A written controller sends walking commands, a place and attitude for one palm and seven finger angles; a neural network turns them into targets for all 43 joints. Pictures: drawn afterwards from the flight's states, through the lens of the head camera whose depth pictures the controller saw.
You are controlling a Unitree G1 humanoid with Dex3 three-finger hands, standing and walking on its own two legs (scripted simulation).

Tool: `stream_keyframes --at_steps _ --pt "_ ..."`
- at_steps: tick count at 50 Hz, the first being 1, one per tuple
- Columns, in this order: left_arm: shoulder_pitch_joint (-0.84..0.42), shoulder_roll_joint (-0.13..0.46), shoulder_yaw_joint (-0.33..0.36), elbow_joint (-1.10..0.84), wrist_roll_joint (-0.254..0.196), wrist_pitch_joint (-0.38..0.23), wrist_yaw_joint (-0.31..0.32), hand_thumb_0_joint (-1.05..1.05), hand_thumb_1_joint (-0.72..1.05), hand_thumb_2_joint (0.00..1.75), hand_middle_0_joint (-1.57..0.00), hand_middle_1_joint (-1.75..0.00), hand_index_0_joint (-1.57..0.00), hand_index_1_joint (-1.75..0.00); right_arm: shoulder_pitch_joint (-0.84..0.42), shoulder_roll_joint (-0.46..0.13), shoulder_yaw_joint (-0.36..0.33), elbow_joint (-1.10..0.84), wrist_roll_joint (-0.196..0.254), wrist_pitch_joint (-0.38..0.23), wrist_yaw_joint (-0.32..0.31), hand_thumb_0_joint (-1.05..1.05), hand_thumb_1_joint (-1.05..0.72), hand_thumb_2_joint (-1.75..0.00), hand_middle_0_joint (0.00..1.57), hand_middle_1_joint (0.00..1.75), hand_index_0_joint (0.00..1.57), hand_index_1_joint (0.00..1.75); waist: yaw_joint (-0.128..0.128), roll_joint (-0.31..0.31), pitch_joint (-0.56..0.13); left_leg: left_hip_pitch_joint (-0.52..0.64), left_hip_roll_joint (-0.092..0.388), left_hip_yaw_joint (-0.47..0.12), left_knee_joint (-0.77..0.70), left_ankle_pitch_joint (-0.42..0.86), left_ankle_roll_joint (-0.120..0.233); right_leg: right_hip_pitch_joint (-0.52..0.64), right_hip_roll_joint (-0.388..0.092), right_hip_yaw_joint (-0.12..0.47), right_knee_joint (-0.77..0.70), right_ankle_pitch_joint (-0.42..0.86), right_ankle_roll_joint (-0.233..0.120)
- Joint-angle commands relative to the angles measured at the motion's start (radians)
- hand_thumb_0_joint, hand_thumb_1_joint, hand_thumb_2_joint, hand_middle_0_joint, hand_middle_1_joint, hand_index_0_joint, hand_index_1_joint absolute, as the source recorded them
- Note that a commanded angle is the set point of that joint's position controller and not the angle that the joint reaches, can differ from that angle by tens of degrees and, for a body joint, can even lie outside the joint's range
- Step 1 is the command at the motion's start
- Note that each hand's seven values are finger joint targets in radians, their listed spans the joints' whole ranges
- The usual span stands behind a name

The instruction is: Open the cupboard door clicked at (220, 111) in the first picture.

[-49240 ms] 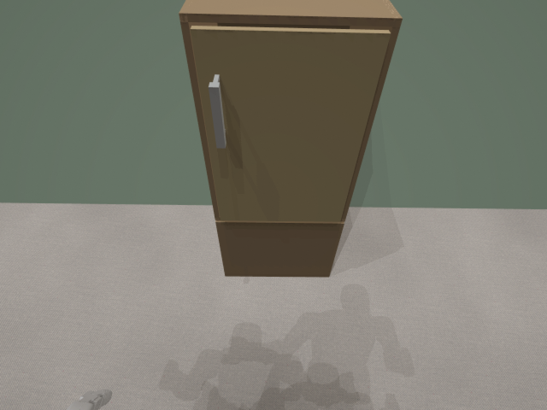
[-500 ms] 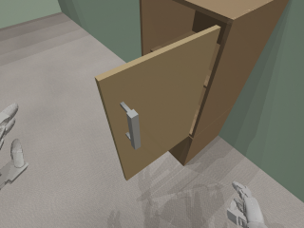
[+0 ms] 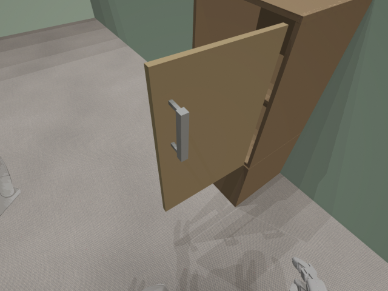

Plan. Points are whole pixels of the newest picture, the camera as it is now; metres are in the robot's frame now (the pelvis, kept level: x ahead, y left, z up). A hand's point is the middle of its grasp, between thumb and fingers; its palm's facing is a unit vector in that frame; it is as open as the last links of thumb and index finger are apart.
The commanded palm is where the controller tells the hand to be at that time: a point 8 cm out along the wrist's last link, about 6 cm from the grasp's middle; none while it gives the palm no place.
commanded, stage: step back with the hand held close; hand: left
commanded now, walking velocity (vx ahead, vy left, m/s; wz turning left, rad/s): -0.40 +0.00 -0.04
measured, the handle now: (177, 131) +0.45 +0.06 +0.08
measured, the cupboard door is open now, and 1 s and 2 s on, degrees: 87 87 87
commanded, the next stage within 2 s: stop stepping back and stand still in 0.22 s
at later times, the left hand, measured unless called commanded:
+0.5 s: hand out of the picture +0.09 +0.26 +0.19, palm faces +0.37 -0.78 -0.49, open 7.4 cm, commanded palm +0.03 +0.30 +0.20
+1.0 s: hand out of the picture +0.03 +0.25 +0.19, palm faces +0.36 -0.80 -0.49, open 7.4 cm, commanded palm -0.03 +0.30 +0.20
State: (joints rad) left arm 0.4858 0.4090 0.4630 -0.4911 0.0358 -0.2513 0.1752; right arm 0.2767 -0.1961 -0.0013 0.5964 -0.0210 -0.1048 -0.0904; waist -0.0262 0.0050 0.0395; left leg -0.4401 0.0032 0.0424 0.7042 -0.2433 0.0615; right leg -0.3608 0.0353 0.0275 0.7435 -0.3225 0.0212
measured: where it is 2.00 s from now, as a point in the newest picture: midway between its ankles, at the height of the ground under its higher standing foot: outside the picture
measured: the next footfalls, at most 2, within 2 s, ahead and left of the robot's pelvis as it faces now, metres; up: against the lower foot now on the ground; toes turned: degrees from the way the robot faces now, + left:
left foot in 0.22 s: +0.01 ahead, +0.12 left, +0.00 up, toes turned +1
right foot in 0.54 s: -0.14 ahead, -0.11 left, +0.00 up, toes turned -4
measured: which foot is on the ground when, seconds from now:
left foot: down 0.00-0.04, up 0.06-0.20, down 0.22-0.54, up 0.56-0.76, down 0.78-1.00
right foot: down 0.00-0.22, up 0.24-0.52, down 0.54-1.00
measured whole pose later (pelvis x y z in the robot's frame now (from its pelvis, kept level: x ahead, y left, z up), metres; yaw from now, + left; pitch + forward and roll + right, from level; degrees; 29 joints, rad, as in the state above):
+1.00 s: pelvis -0.18 +0.00 +0.02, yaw -3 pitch -2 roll +0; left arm 0.57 0.44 0.43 -0.46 -0.03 -0.23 0.15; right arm 0.26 -0.22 0.01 0.65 -0.01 -0.15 -0.08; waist -0.04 -0.01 0.00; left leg -0.27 0.01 0.06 0.54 -0.25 0.02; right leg -0.23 0.01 -0.03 0.54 -0.28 -0.02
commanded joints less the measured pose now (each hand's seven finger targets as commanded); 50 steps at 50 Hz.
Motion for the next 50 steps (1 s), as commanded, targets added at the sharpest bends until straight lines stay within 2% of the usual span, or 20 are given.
stream_keyframes --at_steps 1,3,7,9,10,11,13,16,19,22,24,25,27,28,32,36,39,42,45,50 --pt "0.002 0.173 0.105 -0.162 -0.036 -0.064 -0.006 0.0 0.9 0.9 -0.2 -0.3 -0.2 -0.3 -0.136 -0.13 -0.067 -0.15 0.015 -0.075 0.013 0.0 -0.9 -0.9 0.2 0.3 0.2 0.3 0.01 -0.141 -0.011 -0.085 0.047 -0.083 -0.062 -0.254 -0.037 -0.017 -0.2 0.333 -0.379 0.056 -0.124" --pt "-0.016 0.183 0.087 -0.167 -0.051 -0.067 -0.002 0.0 0.9 0.9 -0.2 -0.3 -0.2 -0.3 -0.142 -0.108 -0.059 -0.12 0.014 -0.067 0.031 0.0 -0.9 -0.9 0.2 0.3 0.2 0.3 0.028 -0.201 -0.119 0.027 -0.02 -0.043 0.28 -0.192 -0.081 -0.019 -0.378 0.419 -0.447 0.563 -0.226" --pt "0.043 0.215 0.125 -0.242 -0.041 -0.033 -0.003 0.0 0.9 0.9 -0.2 -0.3 -0.2 -0.3 -0.174 -0.091 -0.043 -0.14 0.019 -0.05 0.018 0.0 -0.9 -0.9 0.2 0.3 0.2 0.3 0.028 -0.187 -0.21 0.085 0.01 -0.033 0.074 -0.189 -0.074 0.121 -0.283 0.2 -0.292 0.818 -0.157" --pt "0.079 0.21 0.124 -0.27 -0.055 -0.025 -0.004 0.0 0.9 0.9 -0.2 -0.3 -0.2 -0.3 -0.194 -0.1 -0.036 -0.129 0.019 -0.038 0.001 0.0 -0.9 -0.9 0.2 0.3 0.2 0.3 0.018 -0.02 -0.19 0.169 -0.011 -0.007 -0.239 0.019 -0.083 0.109 -0.188 0.115 -0.214 0.701 -0.086" --pt "0.07 0.216 0.125 -0.313 -0.058 -0.034 -0.004 0.0 0.9 0.9 -0.2 -0.3 -0.2 -0.3 -0.197 -0.117 -0.045 -0.134 0.017 -0.042 -0.004 0.0 -0.9 -0.9 0.2 0.3 0.2 0.3 0.023 0.13 -0.198 0.208 0.076 -0.082 -0.347 0.239 -0.06 0.089 -0.119 0.075 -0.13 0.539 -0.036" --pt "0.061 0.233 0.143 -0.365 -0.049 -0.045 0.0 0.0 0.9 0.9 -0.2 -0.3 -0.2 -0.3 -0.187 -0.141 -0.062 -0.146 0.012 -0.052 -0.005 0.0 -0.9 -0.9 0.2 0.3 0.2 0.3 0.038 0.317 -0.236 0.192 0.274 -0.283 -0.381 0.546 0.012 0.062 -0.038 0.016 0.027 0.152 0.012" --pt "0.125 0.237 0.16 -0.337 -0.06 -0.064 0.0 0.0 0.9 0.9 -0.2 -0.3 -0.2 -0.3 -0.132 -0.129 -0.086 -0.127 0.012 -0.083 0.007 0.0 -0.9 -0.9 0.2 0.3 0.2 0.3 0.038 0.226 -0.272 0.266 0.367 -0.27 -0.353 0.65 0.097 -0.026 0.018 0.041 0.255 -0.209 -0.007" --pt "0.113 0.204 0.141 -0.371 -0.078 -0.046 0.003 0.0 0.9 0.9 -0.2 -0.3 -0.2 -0.3 -0.128 -0.129 -0.081 -0.106 0.007 -0.107 0.019 0.0 -0.9 -0.9 0.2 0.3 0.2 0.3 0.023 0.211 -0.245 0.378 0.323 -0.185 -0.297 0.873 0.081 -0.107 -0.001 0.007 0.232 -0.151 0.001" --pt "0.116 0.163 0.086 -0.348 -0.074 -0.005 -0.001 0.0 0.9 0.9 -0.2 -0.3 -0.2 -0.3 -0.127 -0.13 -0.072 -0.111 0.02 -0.118 0.029 0.0 -0.9 -0.9 0.2 0.3 0.2 0.3 0.008 0.209 -0.206 0.357 0.261 -0.143 -0.342 0.543 0.039 -0.044 -0.006 -0.051 0.076 -0.109 0.01" --pt "0.094 0.168 0.081 -0.266 -0.079 0.036 0.008 0.0 0.9 0.9 -0.2 -0.3 -0.2 -0.3 -0.143 -0.138 -0.051 -0.12 0.016 -0.107 0.016 0.0 -0.9 -0.9 0.2 0.3 0.2 0.3 0.003 0.185 -0.122 0.133 0.242 -0.167 -0.521 -0.209 0.029 0.138 0.0 -0.08 -0.092 -0.161 0.001" --pt "0.074 0.168 0.069 -0.223 -0.071 0.043 0.012 0.0 0.9 0.9 -0.2 -0.3 -0.2 -0.3 -0.162 -0.135 -0.04 -0.126 0.013 -0.088 0.004 0.0 -0.9 -0.9 0.2 0.3 0.2 0.3 0.008 0.182 -0.082 0.048 0.172 -0.12 -0.535 -0.379 -0.013 0.255 0.016 -0.128 -0.287 -0.112 -0.022" --pt "0.058 0.181 0.07 -0.201 -0.067 0.044 0.011 0.0 0.9 0.9 -0.2 -0.3 -0.2 -0.3 -0.167 -0.129 -0.037 -0.125 0.013 -0.077 0.004 0.0 -0.9 -0.9 0.2 0.3 0.2 0.3 0.004 0.124 -0.071 0.064 0.112 -0.056 -0.447 -0.342 -0.045 0.235 -0.011 -0.091 -0.402 -0.115 -0.044" --pt "0.027 0.238 0.091 -0.203 -0.078 0.044 0.003 0.0 0.9 0.9 -0.2 -0.3 -0.2 -0.3 -0.177 -0.114 -0.035 -0.118 0.006 -0.056 0.006 0.0 -0.9 -0.9 0.2 0.3 0.2 0.3 0.009 -0.158 -0.069 0.177 0.009 -0.014 0.004 -0.117 -0.083 -0.036 -0.269 0.271 -0.643 -0.269 -0.162" --pt "0.0 0.274 0.118 -0.23 -0.081 0.036 0.008 0.0 0.9 0.9 -0.2 -0.3 -0.2 -0.3 -0.187 -0.117 -0.026 -0.105 -0.003 -0.056 0.008 0.0 -0.9 -0.9 0.2 0.3 0.2 0.3 0.024 -0.158 -0.058 0.105 0.017 -0.048 0.14 -0.079 -0.078 -0.046 -0.356 0.315 -0.651 -0.134 -0.211" --pt "0.008 0.197 0.075 -0.177 -0.069 0.03 -0.002 0.0 0.9 0.9 -0.2 -0.3 -0.2 -0.3 -0.161 -0.115 -0.027 -0.089 0.018 -0.072 0.006 0.0 -0.9 -0.9 0.2 0.3 0.2 0.3 0.011 -0.145 -0.101 0.013 0.033 -0.021 0.086 -0.072 -0.066 0.141 -0.274 0.146 -0.49 0.115 -0.156" --pt "0.01 0.19 0.063 -0.195 -0.062 0.01 0.008 0.0 0.9 0.9 -0.2 -0.3 -0.2 -0.3 -0.141 -0.123 -0.027 -0.082 0.012 -0.097 -0.012 0.0 -0.9 -0.9 0.2 0.3 0.2 0.3 0.014 -0.005 -0.084 0.201 0.014 0.023 -0.267 -0.064 -0.029 0.107 -0.227 0.128 -0.424 0.0 -0.12" --pt "0.029 0.205 0.082 -0.232 -0.066 -0.009 0.009 0.0 0.9 0.9 -0.2 -0.3 -0.2 -0.3 -0.124 -0.165 -0.044 -0.11 0.018 -0.104 -0.016 0.0 -0.9 -0.9 0.2 0.3 0.2 0.3 0.023 0.151 -0.111 0.275 0.141 -0.152 -0.348 0.099 0.022 0.098 -0.089 0.031 -0.228 0.12 -0.048" --pt "0.051 0.22 0.103 -0.221 -0.062 -0.022 0.003 0.0 0.9 0.9 -0.2 -0.3 -0.2 -0.3 -0.124 -0.154 -0.038 -0.099 0.01 -0.098 -0.006 0.0 -0.9 -0.9 0.2 0.3 0.2 0.3 0.017 0.196 -0.117 0.226 0.171 -0.178 -0.355 0.224 0.024 0.113 -0.05 -0.062 -0.142 0.089 -0.028" --pt "0.05 0.198 0.092 -0.181 -0.059 -0.029 -0.001 0.0 0.9 0.9 -0.2 -0.3 -0.2 -0.3 -0.125 -0.16 -0.038 -0.096 0.013 -0.105 -0.001 0.0 -0.9 -0.9 0.2 0.3 0.2 0.3 0.021 0.124 -0.055 0.117 0.173 -0.157 -0.367 0.099 0.021 0.172 -0.052 -0.05 -0.22 0.09 -0.025" --pt "0.073 0.187 0.09 -0.115 -0.073 -0.036 -0.013 0.0 0.9 0.9 -0.2 -0.3 -0.2 -0.3 -0.121 -0.142 -0.044 -0.094 0.017 -0.094 0.013 0.0 -0.9 -0.9 0.2 0.3 0.2 0.3 0.009 -0.085 -0.057 0.156 0.043 -0.049 -0.199 -0.072 -0.036 0.069 -0.171 0.172 -0.448 -0.016 -0.08"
